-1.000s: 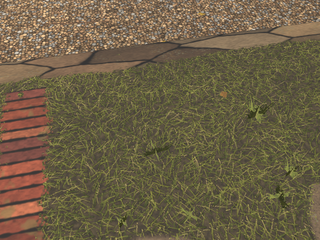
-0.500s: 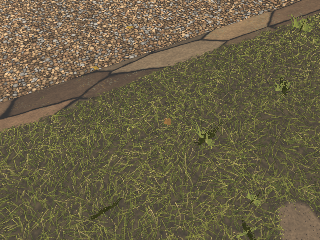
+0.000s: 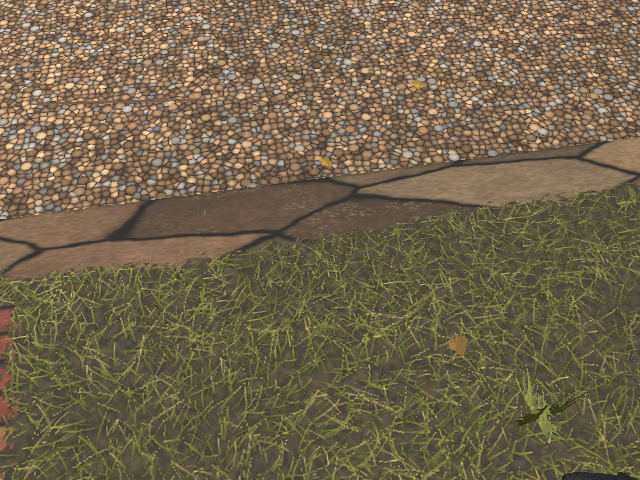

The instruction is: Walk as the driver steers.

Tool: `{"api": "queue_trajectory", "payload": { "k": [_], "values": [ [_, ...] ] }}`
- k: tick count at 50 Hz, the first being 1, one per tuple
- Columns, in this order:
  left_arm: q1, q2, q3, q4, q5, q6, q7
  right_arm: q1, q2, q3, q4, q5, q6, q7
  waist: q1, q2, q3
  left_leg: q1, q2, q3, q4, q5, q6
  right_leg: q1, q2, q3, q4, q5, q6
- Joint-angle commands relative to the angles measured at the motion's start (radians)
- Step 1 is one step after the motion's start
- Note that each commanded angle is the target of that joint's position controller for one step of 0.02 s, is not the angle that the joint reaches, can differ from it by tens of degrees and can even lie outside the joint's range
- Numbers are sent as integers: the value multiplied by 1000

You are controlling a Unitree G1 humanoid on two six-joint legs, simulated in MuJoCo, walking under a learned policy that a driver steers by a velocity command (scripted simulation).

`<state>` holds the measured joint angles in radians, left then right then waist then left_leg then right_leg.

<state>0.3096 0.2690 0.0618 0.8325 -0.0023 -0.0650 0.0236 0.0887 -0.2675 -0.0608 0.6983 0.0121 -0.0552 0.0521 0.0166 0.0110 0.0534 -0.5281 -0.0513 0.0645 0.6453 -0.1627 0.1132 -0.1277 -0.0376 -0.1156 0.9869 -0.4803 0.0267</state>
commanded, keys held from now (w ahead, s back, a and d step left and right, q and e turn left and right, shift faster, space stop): q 0.28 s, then w+q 0.36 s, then w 0.20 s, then w+e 0.04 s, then e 0.12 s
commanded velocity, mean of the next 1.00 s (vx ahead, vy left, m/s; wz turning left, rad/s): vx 0.33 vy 0.00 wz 0.45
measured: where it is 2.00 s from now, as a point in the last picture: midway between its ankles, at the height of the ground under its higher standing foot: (261, 425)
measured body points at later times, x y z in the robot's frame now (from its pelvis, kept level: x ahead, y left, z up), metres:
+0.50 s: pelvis +0.20 -0.03 +0.02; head +0.22 -0.03 +0.47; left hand +0.27 +0.28 -0.06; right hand +0.42 -0.25 -0.08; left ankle +0.11 +0.07 -0.66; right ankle +0.28 -0.12 -0.71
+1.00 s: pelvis +0.36 +0.11 +0.02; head +0.38 +0.15 +0.47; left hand +0.26 +0.38 -0.11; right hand +0.64 -0.01 -0.06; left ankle +0.35 +0.22 -0.71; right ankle +0.32 -0.08 -0.62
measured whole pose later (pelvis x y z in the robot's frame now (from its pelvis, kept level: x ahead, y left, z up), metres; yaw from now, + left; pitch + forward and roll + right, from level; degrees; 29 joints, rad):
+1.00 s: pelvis +0.36 +0.11 +0.02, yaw +27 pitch +3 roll -1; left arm 0.35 0.30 0.05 0.84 -0.03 -0.07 0.00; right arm 0.13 -0.25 -0.04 0.64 -0.01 -0.06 0.02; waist 0.05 -0.02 0.02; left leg -0.38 0.01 0.05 0.54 -0.22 0.03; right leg -0.37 -0.04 0.04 1.12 -0.49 0.03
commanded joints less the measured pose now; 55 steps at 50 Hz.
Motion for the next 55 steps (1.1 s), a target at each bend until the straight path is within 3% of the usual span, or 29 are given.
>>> {"api": "queue_trajectory", "payload": {
  "k": [1, 2, 3, 5, 8, 11, 14, 17, 19, 20, 21, 22, 23, 24, 26, 28, 32, 36, 41, 43, 44, 45, 46, 47, 48, 50, 51, 53, 55],
  "values": [
    [-78, 144, 13, -168, -35, -80, -23, 242, -194, -59, -41, -17, -8, -21, -126, 75, -374, 831, 372, -633, -248, 506, 304, -612, 34, 254, 509, -47, -12],
    [-98, 130, 10, -174, -21, -78, -15, 184, -166, -53, -44, 0, -11, -18, -74, -34, -233, 656, 313, -500, -253, 572, 252, -610, -5, 226, 403, 4, -11],
    [-106, 144, 19, -168, 5, -66, -3, 133, -129, -43, -57, 12, -9, -24, -44, -53, -184, 538, 276, -427, -273, 572, 219, -573, -36, 211, 320, 34, -4],
    [-77, 137, 23, -176, 15, -33, 1, 94, -135, -41, -77, -5, -3, -32, 6, -23, -138, 363, 235, -377, -317, 646, 210, -473, -41, 202, 239, 70, 16],
    [-71, 87, 6, -180, 20, -8, 12, 96, -180, -55, -69, -9, 5, -48, 20, 14, -151, 275, 185, -293, -304, 769, 187, -436, -8, 167, 42, 146, 53],
    [-130, 79, -2, -189, 18, 2, 12, 99, -186, -58, -67, 10, 37, -69, -2, 65, -204, 262, 137, -268, -258, 681, 126, -381, 33, 162, -126, 312, 68],
    [-214, 88, -2, -210, 7, 6, 2, 112, -179, -55, -69, 13, 65, -83, -34, 97, -208, 281, 136, -330, -222, 509, 89, -363, 60, 178, -254, 369, 68],
    [-252, 106, 6, -230, -2, -1, -16, 118, -175, -52, -78, 11, 71, -79, -45, 119, -196, 311, 162, -461, -209, 167, 91, -337, 69, 206, -369, 306, 43],
    [-206, 122, 20, -224, -5, -18, -22, 98, -162, -46, -88, 10, 64, -74, -7, 144, -161, 284, 149, -520, -179, 3, 75, -239, 67, 198, -492, 310, 5],
    [-161, 137, 30, -214, 1, -29, -19, 102, -133, -37, -91, 7, 57, -74, 16, 139, -158, 237, 112, -510, -122, -75, 48, -134, 30, 208, -561, 345, -27],
    [-84, 188, 44, -210, 19, -35, -9, 125, -64, -15, -101, -4, 46, -72, 27, 28, -220, 132, 45, -423, 72, -268, 5, 38, -148, 367, -590, 295, -101],
    [-13, 263, 63, -187, 43, -27, -6, 174, -39, -5, -143, 6, 32, -70, -9, -261, -213, -151, -91, -246, 278, -504, -41, 194, -341, 739, -702, 130, -258],
    [7, 217, 60, -184, 25, -33, -9, 182, -121, -20, -135, 8, 22, -66, 7, -259, -183, -272, -3, -243, 444, -463, -72, 201, -394, 908, -736, -62, -309],
    [-14, 156, 45, -198, 9, -35, -5, 137, -176, -36, -127, 8, 24, -63, 30, -161, -128, -295, 34, -241, 504, -368, -85, 159, -348, 784, -726, -111, -279],
    [-58, 131, 35, -203, 3, -26, -1, 101, -168, -45, -128, -3, 34, -59, 20, -111, -79, -290, 76, -199, 536, -249, -108, 78, -261, 578, -737, -9, -211],
    [-54, 117, 29, -193, 10, -28, 0, 90, -120, -35, -134, 7, 32, -45, 20, -125, -51, -250, 105, -166, 523, -163, -114, 8, -210, 431, -779, 126, -191],
    [-17, 142, 39, -157, 15, -36, -3, 36, -79, -22, -153, 10, 29, -37, 40, -124, -55, -259, 129, -141, 418, -61, -140, 35, -215, 287, -817, 275, -213],
    [-1, 168, 43, -117, 3, -33, -15, -22, -38, -2, -157, 6, 15, -27, 55, -115, -48, -159, 125, -109, 184, 34, -135, 25, -204, 181, -825, 358, -209],
    [36, 208, 52, -70, -29, -19, -31, -83, -56, -2, -173, 14, 2, -8, 61, -132, -14, -17, 97, -41, -18, -12, -88, 41, -239, 155, -788, 382, -197],
    [22, 219, 52, -55, -42, -7, -31, -2, -78, -16, -154, 8, -3, -9, -8, -129, -34, 148, 56, -3, -127, -8, -45, 25, -239, 141, -690, 543, -175],
    [35, 192, 40, -43, -41, -5, -31, 127, -122, -42, -110, 4, -3, -18, -69, -96, -106, 346, 28, 7, -169, 11, -19, -15, -191, 98, -535, 695, -150],
    [27, 140, 16, -56, -21, -10, -31, 287, -190, -66, -84, -11, -1, -32, -145, -24, -230, 614, 161, -144, -160, 82, 26, -165, -131, 50, -265, 591, -93],
    [87, 27, -23, -103, 4, -28, -34, 339, -315, -84, -84, -36, 3, -45, -105, 272, -337, 902, 463, -584, -224, 229, 186, -549, 34, 39, 123, -13, -9],
    [69, 116, 0, -77, -20, -41, -29, 365, -240, -69, -77, -34, -2, -43, -146, 201, -394, 852, 494, -674, -271, 348, 229, -607, 45, 220, 284, -125, 1],
    [27, 166, 18, -84, -41, -38, -28, 310, -187, -49, -74, -33, -8, -40, -125, 159, -283, 759, 458, -483, -247, 521, 195, -633, 13, 241, 326, -84, -4],
    [-11, 144, 20, -78, -21, -13, -18, 179, -99, -24, -71, -15, -15, -30, -55, 100, -176, 572, 355, -267, -274, 570, 123, -588, -50, 204, 219, 26, 1],
    [6, 133, 24, -70, -19, 6, -14, 137, -81, -20, -69, -14, -20, -31, -22, 117, -148, 485, 330, -207, -311, 573, 101, -520, -64, 202, 184, 74, 6],
    [39, 87, 19, -59, -19, 34, -12, 101, -86, -25, -54, -29, -33, -40, 15, 100, -135, 388, 323, -133, -359, 642, 103, -437, -41, 185, 154, 153, 19],
    [-4, 66, 17, -89, -12, 47, -9, 76, -108, -34, -41, -33, -34, -58, 23, 94, -101, 364, 330, -73, -386, 662, 105, -461, -38, 178, 69, 216, 30]
  ]
}}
